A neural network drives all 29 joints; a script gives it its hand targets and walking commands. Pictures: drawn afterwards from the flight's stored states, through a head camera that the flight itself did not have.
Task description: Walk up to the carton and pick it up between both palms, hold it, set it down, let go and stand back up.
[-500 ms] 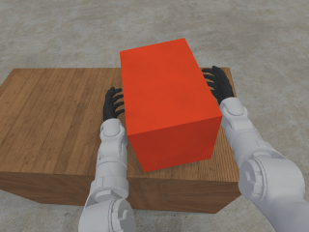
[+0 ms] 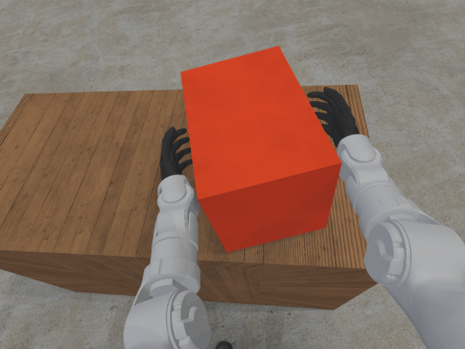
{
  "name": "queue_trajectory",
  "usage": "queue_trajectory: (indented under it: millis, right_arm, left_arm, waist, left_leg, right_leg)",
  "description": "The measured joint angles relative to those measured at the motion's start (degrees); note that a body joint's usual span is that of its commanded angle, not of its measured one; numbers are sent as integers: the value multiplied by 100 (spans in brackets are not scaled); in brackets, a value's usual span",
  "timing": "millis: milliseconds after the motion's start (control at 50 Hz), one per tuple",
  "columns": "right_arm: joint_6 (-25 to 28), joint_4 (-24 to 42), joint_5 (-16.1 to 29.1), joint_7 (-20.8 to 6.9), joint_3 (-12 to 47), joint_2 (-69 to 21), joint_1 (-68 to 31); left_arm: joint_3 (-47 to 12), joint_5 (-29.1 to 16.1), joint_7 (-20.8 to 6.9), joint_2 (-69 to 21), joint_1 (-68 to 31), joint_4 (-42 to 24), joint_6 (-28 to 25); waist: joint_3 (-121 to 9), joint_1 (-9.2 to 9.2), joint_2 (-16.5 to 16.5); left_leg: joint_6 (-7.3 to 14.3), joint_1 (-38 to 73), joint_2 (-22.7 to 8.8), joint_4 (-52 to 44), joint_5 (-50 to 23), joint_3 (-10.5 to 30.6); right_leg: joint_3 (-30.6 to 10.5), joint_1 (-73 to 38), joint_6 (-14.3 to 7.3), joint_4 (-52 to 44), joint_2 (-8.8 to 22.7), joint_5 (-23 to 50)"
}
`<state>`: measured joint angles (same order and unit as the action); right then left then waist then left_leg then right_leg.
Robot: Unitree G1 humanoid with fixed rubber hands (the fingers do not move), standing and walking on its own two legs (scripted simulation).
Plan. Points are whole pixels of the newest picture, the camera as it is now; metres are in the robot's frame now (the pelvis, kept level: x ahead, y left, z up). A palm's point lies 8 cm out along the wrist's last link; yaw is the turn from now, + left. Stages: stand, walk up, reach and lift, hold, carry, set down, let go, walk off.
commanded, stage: set down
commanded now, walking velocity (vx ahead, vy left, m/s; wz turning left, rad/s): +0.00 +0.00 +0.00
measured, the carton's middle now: (252, 149) +0.48 +0.07 -0.01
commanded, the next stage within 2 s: none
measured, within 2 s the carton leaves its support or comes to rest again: rests again in 0.66 s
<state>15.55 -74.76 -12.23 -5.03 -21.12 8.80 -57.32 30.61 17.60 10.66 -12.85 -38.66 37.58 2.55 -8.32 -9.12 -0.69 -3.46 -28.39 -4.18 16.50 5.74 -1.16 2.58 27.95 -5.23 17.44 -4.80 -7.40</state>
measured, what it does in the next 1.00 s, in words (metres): stands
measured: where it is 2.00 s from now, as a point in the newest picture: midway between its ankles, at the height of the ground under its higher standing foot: outside the picture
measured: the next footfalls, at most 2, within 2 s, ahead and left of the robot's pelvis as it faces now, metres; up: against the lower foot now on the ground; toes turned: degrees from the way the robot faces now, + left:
none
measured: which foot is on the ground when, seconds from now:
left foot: down 0.00-1.00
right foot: down 0.00-1.00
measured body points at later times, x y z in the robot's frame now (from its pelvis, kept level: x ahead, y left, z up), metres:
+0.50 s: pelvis +0.00 +0.00 +0.00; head +0.09 -0.01 +0.44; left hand +0.39 +0.20 +0.05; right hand +0.48 -0.09 +0.06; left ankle +0.00 +0.16 -0.74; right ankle -0.01 -0.05 -0.74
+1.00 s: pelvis +0.00 +0.00 +0.00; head +0.09 -0.01 +0.44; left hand +0.39 +0.19 +0.04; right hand +0.47 -0.10 +0.05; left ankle +0.00 +0.16 -0.74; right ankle -0.01 -0.05 -0.74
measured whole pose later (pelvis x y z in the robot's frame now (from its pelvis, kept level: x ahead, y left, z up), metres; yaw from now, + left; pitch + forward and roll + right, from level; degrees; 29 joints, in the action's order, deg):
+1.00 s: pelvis +0.00 +0.00 +0.00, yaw +0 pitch +17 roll +1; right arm 18.8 -71.4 -18.8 -7.6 -30.2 7.0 -54.0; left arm 32.5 21.4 9.6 -14.7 -38.5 36.5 -1.5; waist -6.2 -9.0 0.3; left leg -2.0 -28.4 -3.7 17.1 6.0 -2.0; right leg 2.1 28.8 -5.1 19.6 -4.3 -8.3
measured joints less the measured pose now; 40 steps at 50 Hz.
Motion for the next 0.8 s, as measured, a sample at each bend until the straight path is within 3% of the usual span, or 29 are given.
queue_trajectory:
  millis: [800]
  right_arm:
    - [258, 263, -587, -241, -847, -133, 266]
  left_arm:
    - [149, 335, -71, -171, -1, -81, -300]
  waist:
    - [176, 13, 99]
  left_leg:
    - [100, 11, 48, 61, 25, -73]
  right_leg:
    - [-48, 62, 25, 183, 54, -75]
